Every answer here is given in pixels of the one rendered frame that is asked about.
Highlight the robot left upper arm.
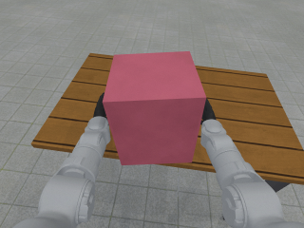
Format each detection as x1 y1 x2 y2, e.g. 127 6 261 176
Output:
12 175 96 228

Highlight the robot right upper arm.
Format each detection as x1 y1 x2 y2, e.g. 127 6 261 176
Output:
221 181 304 228

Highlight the right robot hand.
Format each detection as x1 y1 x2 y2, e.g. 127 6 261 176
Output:
200 99 216 124

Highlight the right robot forearm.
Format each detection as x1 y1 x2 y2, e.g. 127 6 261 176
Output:
200 119 283 216

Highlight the carton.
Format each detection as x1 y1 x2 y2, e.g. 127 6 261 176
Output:
102 51 206 165

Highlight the left robot hand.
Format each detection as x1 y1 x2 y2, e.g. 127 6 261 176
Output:
93 93 107 118

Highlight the table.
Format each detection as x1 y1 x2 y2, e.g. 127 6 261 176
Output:
31 53 304 220

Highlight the left robot forearm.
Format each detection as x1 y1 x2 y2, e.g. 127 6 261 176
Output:
38 116 111 213

